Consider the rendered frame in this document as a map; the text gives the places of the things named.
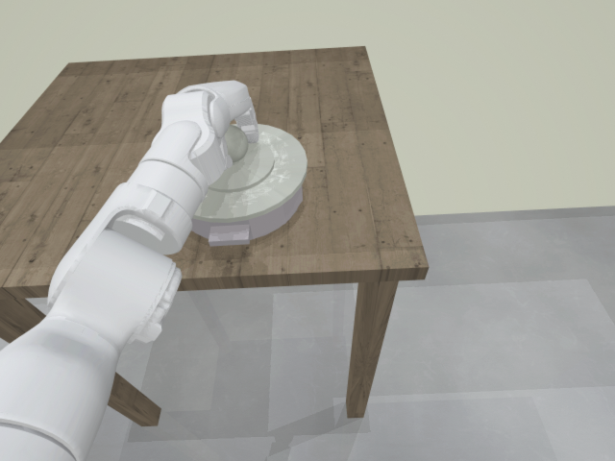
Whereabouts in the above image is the knob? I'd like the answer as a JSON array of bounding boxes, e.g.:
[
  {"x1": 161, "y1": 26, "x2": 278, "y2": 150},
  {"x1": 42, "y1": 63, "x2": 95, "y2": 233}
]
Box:
[{"x1": 225, "y1": 125, "x2": 248, "y2": 162}]

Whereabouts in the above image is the robot left hand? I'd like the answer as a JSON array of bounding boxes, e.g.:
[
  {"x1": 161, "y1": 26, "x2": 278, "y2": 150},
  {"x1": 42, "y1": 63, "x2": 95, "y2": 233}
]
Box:
[{"x1": 177, "y1": 81, "x2": 258, "y2": 171}]

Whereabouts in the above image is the pot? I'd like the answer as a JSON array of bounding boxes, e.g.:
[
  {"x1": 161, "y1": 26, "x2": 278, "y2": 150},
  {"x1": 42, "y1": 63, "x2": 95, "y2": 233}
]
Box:
[{"x1": 191, "y1": 186, "x2": 303, "y2": 246}]

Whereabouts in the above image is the table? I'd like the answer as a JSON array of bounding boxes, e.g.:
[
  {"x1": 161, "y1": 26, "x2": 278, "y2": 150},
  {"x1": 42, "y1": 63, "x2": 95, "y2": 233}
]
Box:
[{"x1": 0, "y1": 46, "x2": 429, "y2": 426}]

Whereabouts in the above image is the lid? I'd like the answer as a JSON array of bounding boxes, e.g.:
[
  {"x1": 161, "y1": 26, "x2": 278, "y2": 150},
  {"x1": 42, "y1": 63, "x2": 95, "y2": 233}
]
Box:
[{"x1": 193, "y1": 124, "x2": 308, "y2": 223}]

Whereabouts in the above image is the left robot forearm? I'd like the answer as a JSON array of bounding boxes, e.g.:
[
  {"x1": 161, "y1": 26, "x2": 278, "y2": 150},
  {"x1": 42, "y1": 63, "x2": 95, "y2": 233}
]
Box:
[{"x1": 47, "y1": 86, "x2": 231, "y2": 309}]

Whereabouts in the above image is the robot left upper arm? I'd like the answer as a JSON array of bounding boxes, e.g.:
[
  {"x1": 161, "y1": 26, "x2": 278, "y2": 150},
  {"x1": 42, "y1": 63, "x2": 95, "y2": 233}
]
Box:
[{"x1": 0, "y1": 227, "x2": 182, "y2": 461}]

